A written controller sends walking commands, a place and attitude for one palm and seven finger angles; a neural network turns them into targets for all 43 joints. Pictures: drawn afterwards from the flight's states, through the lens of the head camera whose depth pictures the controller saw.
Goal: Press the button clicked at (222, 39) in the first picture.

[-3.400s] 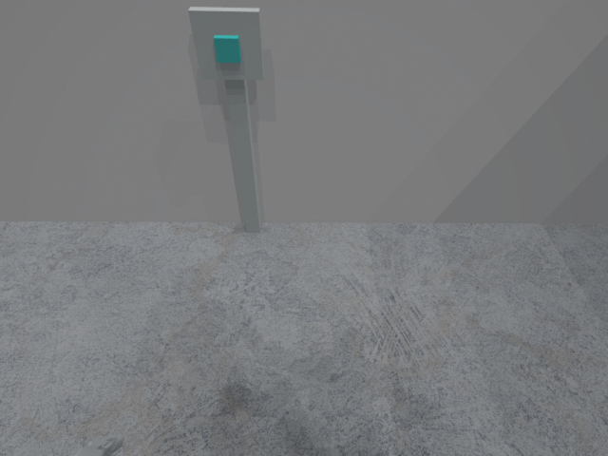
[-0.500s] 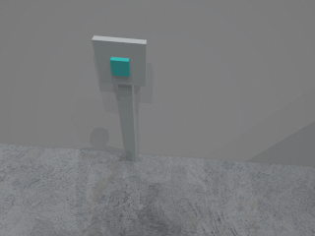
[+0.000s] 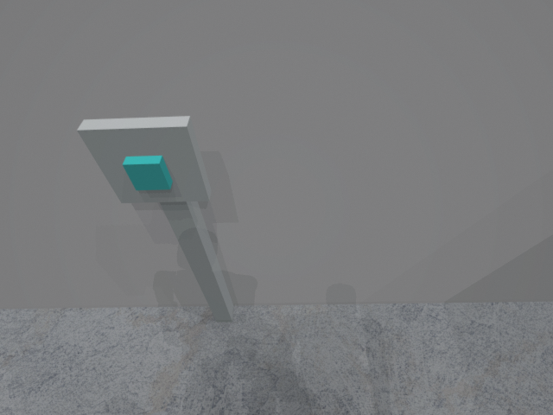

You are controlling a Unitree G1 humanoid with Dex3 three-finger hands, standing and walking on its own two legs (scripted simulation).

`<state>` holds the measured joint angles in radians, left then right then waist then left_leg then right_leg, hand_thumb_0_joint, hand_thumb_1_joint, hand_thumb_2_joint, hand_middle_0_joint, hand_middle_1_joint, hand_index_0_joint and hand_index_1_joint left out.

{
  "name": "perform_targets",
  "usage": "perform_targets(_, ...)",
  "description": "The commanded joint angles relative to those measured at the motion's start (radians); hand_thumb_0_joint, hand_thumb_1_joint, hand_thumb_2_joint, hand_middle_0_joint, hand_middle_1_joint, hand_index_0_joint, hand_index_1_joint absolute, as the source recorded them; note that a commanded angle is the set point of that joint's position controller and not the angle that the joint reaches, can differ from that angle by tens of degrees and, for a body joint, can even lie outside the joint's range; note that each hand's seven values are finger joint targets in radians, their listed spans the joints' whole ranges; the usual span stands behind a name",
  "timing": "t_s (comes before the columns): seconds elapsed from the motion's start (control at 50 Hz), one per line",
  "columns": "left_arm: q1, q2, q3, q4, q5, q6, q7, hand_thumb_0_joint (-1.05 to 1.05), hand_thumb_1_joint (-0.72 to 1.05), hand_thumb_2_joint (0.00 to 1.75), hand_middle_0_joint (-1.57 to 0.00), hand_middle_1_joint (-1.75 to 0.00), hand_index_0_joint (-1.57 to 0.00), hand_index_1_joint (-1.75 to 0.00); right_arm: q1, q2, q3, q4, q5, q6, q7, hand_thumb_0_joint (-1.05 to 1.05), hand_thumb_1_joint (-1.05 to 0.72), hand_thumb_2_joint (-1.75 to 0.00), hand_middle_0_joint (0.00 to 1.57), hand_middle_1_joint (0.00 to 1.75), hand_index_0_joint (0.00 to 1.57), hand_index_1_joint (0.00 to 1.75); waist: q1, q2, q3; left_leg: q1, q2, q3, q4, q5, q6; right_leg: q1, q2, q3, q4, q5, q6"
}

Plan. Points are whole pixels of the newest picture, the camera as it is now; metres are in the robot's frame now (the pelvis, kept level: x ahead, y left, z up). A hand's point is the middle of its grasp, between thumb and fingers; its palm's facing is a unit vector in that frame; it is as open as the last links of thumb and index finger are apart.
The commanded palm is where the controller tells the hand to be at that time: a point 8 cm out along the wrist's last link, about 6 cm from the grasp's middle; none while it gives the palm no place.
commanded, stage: come to a stop and stand still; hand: left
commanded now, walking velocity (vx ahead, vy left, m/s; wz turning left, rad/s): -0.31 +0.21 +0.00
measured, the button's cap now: (149, 172) +0.51 +0.26 +0.06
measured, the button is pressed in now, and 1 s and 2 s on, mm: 0 0 0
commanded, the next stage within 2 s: look again from close up in 1.34 s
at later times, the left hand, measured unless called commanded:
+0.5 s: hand out of the picture -0.02 +0.26 -0.18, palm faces +0.11 -0.97 -0.19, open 7.4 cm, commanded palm none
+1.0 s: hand out of the picture -0.08 +0.24 -0.17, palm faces +0.01 -0.98 -0.18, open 7.3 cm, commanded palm none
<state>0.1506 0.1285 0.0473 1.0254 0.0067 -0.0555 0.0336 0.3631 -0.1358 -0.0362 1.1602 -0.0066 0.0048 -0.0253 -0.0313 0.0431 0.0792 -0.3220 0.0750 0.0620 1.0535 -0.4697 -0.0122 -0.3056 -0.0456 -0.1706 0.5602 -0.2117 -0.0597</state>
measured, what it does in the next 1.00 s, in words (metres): walks backwards: left foot, then right foot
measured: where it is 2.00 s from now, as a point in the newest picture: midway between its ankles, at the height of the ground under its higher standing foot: outside the picture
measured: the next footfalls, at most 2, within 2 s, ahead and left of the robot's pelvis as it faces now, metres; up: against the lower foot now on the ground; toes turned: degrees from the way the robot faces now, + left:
left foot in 0.38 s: +0.01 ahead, +0.17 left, +0.00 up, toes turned +4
right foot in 0.74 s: -0.06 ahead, -0.04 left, +0.00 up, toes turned -3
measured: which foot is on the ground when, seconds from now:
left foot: up 0.00-0.36, down 0.38-1.00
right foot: down 0.00-0.38, up 0.40-0.72, down 0.74-1.00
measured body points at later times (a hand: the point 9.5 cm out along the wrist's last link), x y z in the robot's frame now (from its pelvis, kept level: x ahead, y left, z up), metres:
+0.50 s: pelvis -0.03 +0.07 +0.01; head -0.02 +0.10 +0.46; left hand -0.03 +0.32 -0.16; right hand +0.05 -0.16 -0.13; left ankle -0.03 +0.17 -0.73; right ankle +0.01 -0.07 -0.69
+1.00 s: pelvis -0.09 +0.07 +0.01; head -0.11 +0.07 +0.46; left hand -0.08 +0.29 -0.15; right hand -0.13 -0.14 -0.16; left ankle -0.03 +0.17 -0.73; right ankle -0.10 -0.04 -0.73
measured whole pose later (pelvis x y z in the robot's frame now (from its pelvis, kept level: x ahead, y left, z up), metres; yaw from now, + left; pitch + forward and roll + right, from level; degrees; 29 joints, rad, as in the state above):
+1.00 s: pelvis -0.09 +0.07 +0.01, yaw -1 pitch -3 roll +0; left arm 0.29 0.13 0.00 1.13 0.01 0.01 0.04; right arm 0.33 -0.13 -0.01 1.18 -0.01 0.02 -0.02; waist -0.03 0.01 0.01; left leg -0.21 0.00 0.10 0.39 -0.13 0.04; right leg -0.11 -0.01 -0.04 0.42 -0.25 -0.01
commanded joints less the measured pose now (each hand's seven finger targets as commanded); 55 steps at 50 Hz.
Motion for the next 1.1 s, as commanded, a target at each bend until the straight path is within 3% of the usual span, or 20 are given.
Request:
perform_targets(0.0, 0.082, 0.146, 0.023, -0.027, 0.016, 0.026, 0.014, 0.00, 0.90, 0.90, -0.20, -0.30, -0.20, -0.30, 0.079, -0.012, -0.016, -0.039, 0.004, 0.034, -0.003, 0.00, -0.90, -0.90, 0.20, 0.30, 0.20, 0.30, 0.011, -0.127, -0.079, -0.025, 0.007, -0.042, -0.036, 0.064, -0.027, 0.015, -0.279, 0.160, -0.232, 0.591, -0.089)
perform_targets(0.06, 0.105, 0.179, 0.035, -0.032, 0.013, 0.041, 0.018, 0.00, 0.90, 0.90, -0.20, -0.30, -0.20, -0.30, 0.006, -0.062, -0.034, -0.082, -0.009, 0.057, 0.004, 0.00, -0.90, -0.90, 0.20, 0.30, 0.20, 0.30, 0.039, -0.149, -0.085, -0.109, -0.016, -0.058, 0.030, 0.077, -0.046, 0.067, -0.308, 0.211, -0.240, 0.562, -0.116)
perform_targets(0.14, 0.087, 0.205, 0.046, -0.050, 0.020, 0.052, 0.025, 0.00, 0.90, 0.90, -0.20, -0.30, -0.20, -0.30, -0.077, -0.087, -0.043, -0.138, -0.012, 0.062, 0.010, 0.00, -0.90, -0.90, 0.20, 0.30, 0.20, 0.30, 0.046, -0.181, -0.107, -0.134, -0.019, -0.073, -0.001, 0.063, -0.057, 0.104, -0.321, 0.217, -0.218, 0.554, -0.133)
perform_targets(0.26, 0.085, 0.225, 0.050, -0.060, 0.033, 0.066, 0.012, 0.00, 0.90, 0.90, -0.20, -0.30, -0.20, -0.30, -0.129, -0.087, -0.036, -0.179, -0.003, 0.035, 0.015, 0.00, -0.90, -0.90, 0.20, 0.30, 0.20, 0.30, 0.057, -0.248, -0.113, -0.007, -0.036, -0.023, -0.276, 0.043, -0.034, 0.081, -0.280, 0.242, -0.234, 0.278, -0.118)
perform_targets(0.3, 0.074, 0.234, 0.051, -0.060, 0.028, 0.071, 0.009, 0.00, 0.90, 0.90, -0.20, -0.30, -0.20, -0.30, -0.083, -0.088, -0.031, -0.168, -0.002, 0.023, 0.014, 0.00, -0.90, -0.90, 0.20, 0.30, 0.20, 0.30, 0.033, -0.227, -0.133, 0.097, -0.047, 0.004, -0.459, 0.140, -0.030, 0.059, -0.250, 0.226, -0.193, 0.183, -0.079)
perform_targets(0.32, 0.073, 0.222, 0.047, -0.056, 0.022, 0.076, 0.007, 0.00, 0.90, 0.90, -0.20, -0.30, -0.20, -0.30, -0.056, -0.092, -0.030, -0.154, -0.002, 0.016, 0.013, 0.00, -0.90, -0.90, 0.20, 0.30, 0.20, 0.30, 0.018, -0.192, -0.134, 0.197, -0.049, 0.014, -0.582, 0.233, -0.024, -0.008, -0.224, 0.215, -0.164, 0.092, -0.042)
perform_targets(0.34, 0.084, 0.183, 0.039, -0.058, 0.013, 0.082, 0.004, 0.00, 0.90, 0.90, -0.20, -0.30, -0.20, -0.30, -0.032, -0.132, -0.034, -0.150, -0.004, 0.005, 0.011, 0.00, -0.90, -0.90, 0.20, 0.30, 0.20, 0.30, 0.008, -0.050, -0.135, 0.257, 0.020, -0.064, -0.687, 0.247, -0.011, -0.072, -0.159, 0.170, -0.071, -0.037, 0.004)
perform_targets(0.36, 0.108, 0.125, 0.027, -0.071, 0.005, 0.089, -0.002, 0.00, 0.90, 0.90, -0.20, -0.30, -0.20, -0.30, -0.064, -0.209, -0.045, -0.174, -0.014, -0.001, 0.008, 0.00, -0.90, -0.90, 0.20, 0.30, 0.20, 0.30, 0.023, 0.228, -0.092, 0.181, 0.222, -0.308, -0.810, 0.297, 0.050, -0.154, -0.043, 0.080, 0.067, -0.212, 0.068)
perform_targets(0.38, 0.078, 0.126, 0.023, -0.078, 0.009, 0.095, 0.000, 0.00, 0.90, 0.90, -0.20, -0.30, -0.20, -0.30, -0.134, -0.233, -0.043, -0.208, -0.016, 0.008, 0.004, 0.00, -0.90, -0.90, 0.20, 0.30, 0.20, 0.30, 0.025, 0.234, -0.034, 0.018, 0.288, -0.350, -0.867, 0.321, 0.119, -0.111, -0.012, 0.128, 0.205, -0.302, 0.076)
perform_targets(0.4, 0.081, 0.127, 0.025, -0.066, 0.011, 0.102, -0.001, 0.00, 0.90, 0.90, -0.20, -0.30, -0.20, -0.30, -0.195, -0.215, -0.034, -0.218, -0.022, 0.006, -0.006, 0.00, -0.90, -0.90, 0.20, 0.30, 0.20, 0.30, 0.043, 0.189, -0.015, -0.062, 0.268, -0.308, -0.891, 0.271, 0.155, -0.070, -0.020, 0.180, 0.292, -0.282, 0.076)
perform_targets(0.44, 0.119, 0.133, 0.028, -0.027, 0.021, 0.109, -0.006, 0.00, 0.90, 0.90, -0.20, -0.30, -0.20, -0.30, -0.232, -0.180, -0.021, -0.211, -0.019, 0.002, -0.017, 0.00, -0.90, -0.90, 0.20, 0.30, 0.20, 0.30, 0.068, 0.153, -0.004, -0.024, 0.176, -0.204, -0.846, 0.329, 0.132, -0.090, 0.004, 0.204, 0.396, -0.205, 0.072)
perform_targets(0.48, 0.166, 0.127, 0.024, 0.004, 0.019, 0.099, -0.009, 0.00, 0.90, 0.90, -0.20, -0.30, -0.20, -0.30, -0.219, -0.158, -0.014, -0.198, -0.010, -0.005, -0.019, 0.00, -0.90, -0.90, 0.20, 0.30, 0.20, 0.30, 0.074, 0.091, -0.035, 0.067, 0.146, -0.154, -0.818, 0.406, 0.130, -0.113, 0.006, 0.197, 0.421, -0.170, 0.078)
perform_targets(0.62, 0.135, 0.094, -0.010, 0.022, 0.010, 0.082, -0.002, 0.00, 0.90, 0.90, -0.20, -0.30, -0.20, -0.30, -0.088, -0.155, -0.018, -0.118, -0.008, -0.017, -0.021, 0.00, -0.90, -0.90, 0.20, 0.30, 0.20, 0.30, 0.020, 0.084, -0.104, 0.285, 0.170, -0.214, -0.781, 0.603, 0.175, -0.022, -0.010, 0.158, 0.060, -0.238, 0.094)
perform_targets(0.68, 0.203, 0.101, -0.014, 0.066, 0.008, 0.070, 0.005, 0.00, 0.90, 0.90, -0.20, -0.30, -0.20, -0.30, -0.083, -0.148, -0.016, -0.095, 0.003, -0.019, -0.016, 0.00, -0.90, -0.90, 0.20, 0.30, 0.20, 0.30, 0.046, 0.022, -0.111, 0.218, 0.123, -0.191, -0.732, 0.563, 0.122, 0.140, -0.010, 0.157, -0.200, -0.023, 0.082)
perform_targets(0.72, 0.215, 0.121, -0.019, 0.084, 0.008, 0.057, 0.011, 0.00, 0.90, 0.90, -0.20, -0.30, -0.20, -0.30, -0.086, -0.103, -0.005, -0.088, 0.012, -0.021, -0.011, 0.00, -0.90, -0.90, 0.20, 0.30, 0.20, 0.30, 0.030, -0.057, -0.081, 0.149, 0.052, -0.124, -0.712, 0.432, 0.051, 0.181, -0.088, 0.242, -0.248, 0.105, 0.045)
perform_targets(0.76, 0.201, 0.123, -0.026, 0.085, 0.006, 0.056, 0.010, 0.00, 0.90, 0.90, -0.20, -0.30, -0.20, -0.30, -0.074, -0.099, 0.000, -0.076, 0.007, -0.020, -0.004, 0.00, -0.90, -0.90, 0.20, 0.30, 0.20, 0.30, 0.021, -0.039, -0.059, 0.187, 0.027, -0.113, -0.741, 0.387, 0.032, 0.124, -0.100, 0.231, -0.233, 0.072, 0.028)
perform_targets(0.78, 0.185, 0.116, -0.026, 0.089, 0.007, 0.050, 0.010, 0.00, 0.90, 0.90, -0.20, -0.30, -0.20, -0.30, -0.069, -0.096, 0.000, -0.061, 0.003, -0.014, -0.004, 0.00, -0.90, -0.90, 0.20, 0.30, 0.20, 0.30, 0.019, -0.159, -0.046, 0.184, 0.032, -0.104, -0.716, 0.386, 0.033, 0.108, -0.078, 0.230, -0.242, 0.056, 0.032)
perform_targets(0.8, 0.174, 0.103, -0.032, 0.086, 0.004, 0.048, 0.011, 0.00, 0.90, 0.90, -0.20, -0.30, -0.20, -0.30, -0.061, -0.105, 0.000, -0.052, 0.001, -0.012, -0.004, 0.00, -0.90, -0.90, 0.20, 0.30, 0.20, 0.30, 0.015, -0.180, -0.020, 0.187, 0.032, -0.093, -0.724, 0.351, 0.033, 0.080, -0.083, 0.237, -0.260, 0.007, 0.033)
perform_targets(0.92, 0.193, 0.102, -0.031, 0.078, 0.005, 0.060, 0.012, 0.00, 0.90, 0.90, -0.20, -0.30, -0.20, -0.30, -0.020, -0.094, 0.007, -0.018, -0.004, 0.003, 0.000, 0.00, -0.90, -0.90, 0.20, 0.30, 0.20, 0.30, 0.017, -0.073, 0.092, 0.122, 0.025, -0.112, -0.778, 0.127, 0.031, -0.029, -0.061, 0.245, -0.299, -0.240, 0.036)
perform_targets(1.08, 0.256, 0.080, -0.024, 0.083, 0.008, 0.064, 0.010, 0.00, 0.90, 0.90, -0.20, -0.30, -0.20, -0.30, 0.023, -0.077, 0.001, -0.013, -0.010, 0.008, -0.003, 0.00, -0.90, -0.90, 0.20, 0.30, 0.20, 0.30, 0.028, -0.009, 0.070, 0.051, 0.027, -0.138, -0.799, 0.014, 0.036, -0.023, -0.034, 0.239, -0.267, -0.281, 0.031)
